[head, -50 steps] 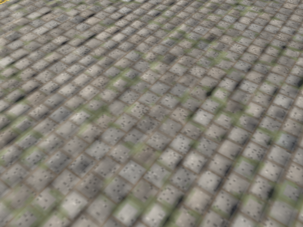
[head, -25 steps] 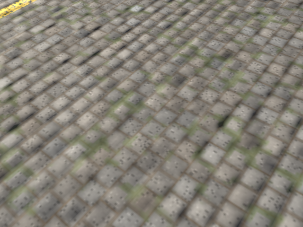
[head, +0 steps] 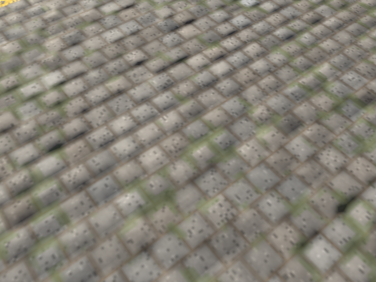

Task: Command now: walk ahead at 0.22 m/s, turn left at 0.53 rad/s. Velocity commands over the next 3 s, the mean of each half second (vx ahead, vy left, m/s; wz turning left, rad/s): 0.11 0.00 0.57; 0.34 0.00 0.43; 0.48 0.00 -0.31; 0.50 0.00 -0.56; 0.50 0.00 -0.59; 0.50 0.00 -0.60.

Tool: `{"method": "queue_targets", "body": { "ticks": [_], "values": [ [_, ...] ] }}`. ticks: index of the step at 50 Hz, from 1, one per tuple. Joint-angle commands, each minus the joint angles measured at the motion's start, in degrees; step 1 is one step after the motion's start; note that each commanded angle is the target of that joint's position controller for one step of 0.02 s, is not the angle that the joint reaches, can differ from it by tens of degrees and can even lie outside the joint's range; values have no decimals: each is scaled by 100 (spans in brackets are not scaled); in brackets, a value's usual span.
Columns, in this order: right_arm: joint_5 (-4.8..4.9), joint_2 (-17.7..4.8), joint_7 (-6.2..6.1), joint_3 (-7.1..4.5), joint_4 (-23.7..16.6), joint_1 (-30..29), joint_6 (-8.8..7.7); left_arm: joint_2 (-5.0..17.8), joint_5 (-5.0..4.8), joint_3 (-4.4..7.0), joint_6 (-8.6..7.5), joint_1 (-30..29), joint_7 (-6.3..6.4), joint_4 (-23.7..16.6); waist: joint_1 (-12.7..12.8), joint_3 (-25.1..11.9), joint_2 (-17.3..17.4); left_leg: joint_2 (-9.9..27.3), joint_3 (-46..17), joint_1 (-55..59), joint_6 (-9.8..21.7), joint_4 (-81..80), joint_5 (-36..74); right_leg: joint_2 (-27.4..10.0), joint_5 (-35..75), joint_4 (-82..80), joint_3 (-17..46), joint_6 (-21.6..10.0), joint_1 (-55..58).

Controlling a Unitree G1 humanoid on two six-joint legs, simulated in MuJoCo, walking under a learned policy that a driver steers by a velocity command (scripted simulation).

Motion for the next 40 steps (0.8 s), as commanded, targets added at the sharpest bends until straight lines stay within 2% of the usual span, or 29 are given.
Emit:
{"method": "queue_targets", "body": {
  "ticks": [1,3,6,9,11,14,17,19,20,21,22,23,24,25,26,27,29,31,33,35,37,40],
  "values": [
    [-1,-626,-75,-156,-409,270,23,795,53,246,48,109,108,-528,76,-1004,-93,1590,-1820,1579,1195,-1135,3359,-398,347,-72,319,33,-1132],
    [-68,-768,-98,-205,-450,269,26,566,88,226,189,271,156,-611,207,-984,152,1407,-1574,1108,1216,-1211,3771,-305,561,-537,232,142,-915],
    [-18,-920,-206,-254,-493,391,89,520,130,225,281,57,231,-774,170,-1179,320,1284,-1509,1160,1088,-1091,3795,-158,1079,-1301,243,297,-1108],
    [63,-939,-328,-260,-563,450,250,530,112,223,352,-385,236,-965,32,-1265,451,1200,-1743,1315,820,-993,2746,-81,1572,-1966,361,375,-1252],
    [64,-954,-394,-264,-611,480,342,539,83,221,371,-698,212,-1094,-76,-1188,542,1169,-2003,1377,689,-984,1895,-11,1726,-2399,445,380,-1298],
    [36,-976,-449,-276,-675,523,432,574,56,223,336,-1011,165,-1240,-188,-1028,699,1180,-2426,1517,665,-901,1171,119,1598,-2962,562,356,-1276],
    [30,-954,-458,-274,-761,539,486,624,35,237,233,-1044,103,-1307,-197,-1009,813,1211,-2793,1714,678,-588,1655,280,1239,-3455,592,288,-963],
    [73,-931,-462,-263,-878,381,510,670,7,265,163,-828,59,-1289,-54,-1034,888,1114,-3008,1798,563,-366,1943,328,1322,-4184,564,166,-449],
    [116,-904,-465,-248,-956,214,525,687,-2,291,131,-594,34,-1227,136,-1018,875,932,-2967,1671,406,-200,1786,302,1921,-4951,459,71,89],
    [103,-759,-471,-203,-1031,239,534,839,29,348,114,-396,35,-1182,160,-1108,717,678,-2837,1247,180,113,1089,-122,2767,-5348,613,-81,925],
    [2,-398,-455,-107,-1048,625,533,1205,117,424,163,-351,80,-1270,-76,-1404,-441,69,-2047,483,-142,1330,-1134,-1393,4394,-5200,1642,-597,1890],
    [46,-587,-441,-164,-1206,803,490,1318,315,450,244,-180,66,-1197,-217,-1341,-1859,-592,-1321,-756,-478,2377,-3437,-2370,5726,-5244,3041,-1720,2222],
    [-36,-1091,-394,-290,-1072,1043,436,1066,194,423,260,-177,53,-1286,-163,-1442,-1340,-79,-1238,-1092,-705,3442,-3143,-2503,4859,-5307,3075,-1920,2251],
    [38,-1213,-373,-351,-976,850,468,794,145,359,285,-267,69,-1356,-73,-1263,-853,138,-1086,-1245,-796,3729,-2551,-2037,3624,-5322,2368,-1595,2117],
    [64,-1058,-383,-336,-920,751,543,682,102,324,331,-393,81,-1384,-84,-1047,-573,293,-945,-1368,-859,3748,-2069,-1587,2240,-5453,1885,-1266,1929],
    [54,-937,-370,-306,-979,630,589,657,37,305,357,-447,107,-1379,-34,-827,-678,394,-823,-1520,-900,3775,-1718,-1421,1406,-5647,1705,-1148,1752],
    [95,-647,-262,-219,-1102,464,551,791,57,329,364,-297,152,-1350,87,-580,-943,474,-432,-1456,-916,3556,-1374,-1193,765,-6055,1295,-1103,1453],
    [93,-547,-209,-183,-1252,161,456,885,68,375,312,-59,161,-1310,272,-556,-953,602,-318,-1536,-894,3107,-1243,-1289,608,-6230,1160,-1185,1614],
    [62,-483,-170,-155,-1335,-2,378,980,47,419,245,77,139,-1268,342,-604,-873,740,-306,-1472,-840,2633,-1126,-1455,658,-6295,1055,-1254,1747],
    [49,-416,-122,-121,-1367,-68,323,1087,18,467,192,80,93,-1232,339,-590,-873,837,-224,-1199,-744,2138,-992,-1540,748,-6350,819,-1247,1653],
    [49,-328,-84,-75,-1324,-32,272,1130,-22,483,152,57,14,-1172,292,-527,-875,810,-79,-573,-611,1525,-980,-1474,852,-6381,534,-1213,1273],
    [70,-363,-39,-73,-1236,74,216,1171,-113,490,134,140,-128,-1034,226,-429,-898,686,114,204,-426,767,-1023,-1494,885,-6273,363,-1210,1004]
  ]
}}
